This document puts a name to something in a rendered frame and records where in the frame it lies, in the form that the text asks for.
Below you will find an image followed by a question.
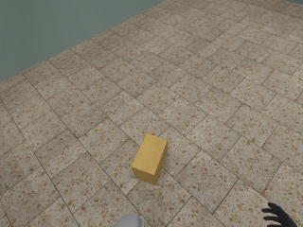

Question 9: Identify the carton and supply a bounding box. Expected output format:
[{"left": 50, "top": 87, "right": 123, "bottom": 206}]
[{"left": 131, "top": 133, "right": 168, "bottom": 185}]

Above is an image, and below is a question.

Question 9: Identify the left robot thigh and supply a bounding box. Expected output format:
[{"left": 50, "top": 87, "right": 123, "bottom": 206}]
[{"left": 114, "top": 214, "right": 145, "bottom": 227}]

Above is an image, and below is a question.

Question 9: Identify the robot right hand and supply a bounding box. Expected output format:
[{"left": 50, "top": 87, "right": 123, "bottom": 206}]
[{"left": 261, "top": 202, "right": 297, "bottom": 227}]

